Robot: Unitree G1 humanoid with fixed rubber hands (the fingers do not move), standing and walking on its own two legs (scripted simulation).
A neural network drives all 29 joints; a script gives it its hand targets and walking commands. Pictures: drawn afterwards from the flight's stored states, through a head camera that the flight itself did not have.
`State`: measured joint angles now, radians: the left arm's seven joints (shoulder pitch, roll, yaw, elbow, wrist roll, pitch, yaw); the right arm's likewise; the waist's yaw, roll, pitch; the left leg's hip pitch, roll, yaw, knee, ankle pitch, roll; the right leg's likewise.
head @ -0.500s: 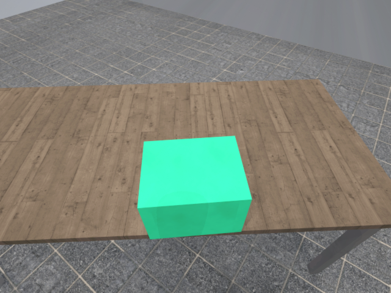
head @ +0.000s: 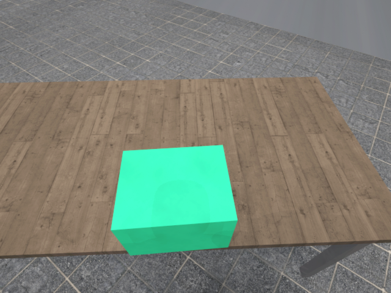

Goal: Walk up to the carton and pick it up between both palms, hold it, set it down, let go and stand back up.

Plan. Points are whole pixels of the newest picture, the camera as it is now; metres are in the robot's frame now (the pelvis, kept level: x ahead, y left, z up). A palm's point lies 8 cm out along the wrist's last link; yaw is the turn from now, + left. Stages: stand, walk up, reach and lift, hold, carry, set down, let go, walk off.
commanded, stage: walk up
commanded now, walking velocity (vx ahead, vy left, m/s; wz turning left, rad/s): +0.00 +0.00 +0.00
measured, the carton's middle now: (176, 200) +0.34 +0.06 -0.05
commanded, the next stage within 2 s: none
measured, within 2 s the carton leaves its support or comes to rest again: neither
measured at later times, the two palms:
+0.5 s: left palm out of the picture +0.01 +0.19 -0.14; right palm out of the picture +0.01 -0.18 -0.14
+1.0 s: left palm out of the picture +0.03 +0.18 -0.14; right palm out of the picture +0.03 -0.19 -0.14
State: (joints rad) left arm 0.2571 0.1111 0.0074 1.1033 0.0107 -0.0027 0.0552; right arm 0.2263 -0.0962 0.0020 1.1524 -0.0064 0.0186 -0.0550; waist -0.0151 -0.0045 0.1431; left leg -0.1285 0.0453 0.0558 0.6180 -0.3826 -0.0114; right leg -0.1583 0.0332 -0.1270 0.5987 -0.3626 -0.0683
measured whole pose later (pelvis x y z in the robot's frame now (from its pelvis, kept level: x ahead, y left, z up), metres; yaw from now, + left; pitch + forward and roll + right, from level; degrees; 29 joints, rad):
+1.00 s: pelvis +0.07 +0.00 +0.01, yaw -1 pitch -1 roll +0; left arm 0.35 0.06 0.00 1.17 0.01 -0.02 0.06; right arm 0.31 -0.06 0.02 1.22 0.01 -0.02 -0.06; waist 0.01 -0.01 0.04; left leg 0.02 0.04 0.08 0.41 -0.41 -0.01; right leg -0.03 0.04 -0.10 0.44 -0.38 -0.06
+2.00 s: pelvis +0.00 +0.05 +0.02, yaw -1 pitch -3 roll +0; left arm 0.24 0.12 0.03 1.14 0.00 -0.01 0.03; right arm 0.31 -0.11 -0.01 1.19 -0.01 0.00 -0.03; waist -0.01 0.00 0.09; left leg -0.11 0.03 0.00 0.40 -0.23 -0.02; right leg -0.09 0.02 -0.02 0.38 -0.24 -0.03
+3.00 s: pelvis -0.04 +0.06 +0.01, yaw +0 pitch -2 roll +0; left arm 0.26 0.09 0.03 1.14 0.01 0.01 0.05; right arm 0.27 -0.09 -0.03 1.13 -0.01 0.01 -0.05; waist 0.00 0.00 0.11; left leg -0.26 0.01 0.01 0.55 -0.25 0.00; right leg -0.25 -0.01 -0.01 0.56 -0.27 0.00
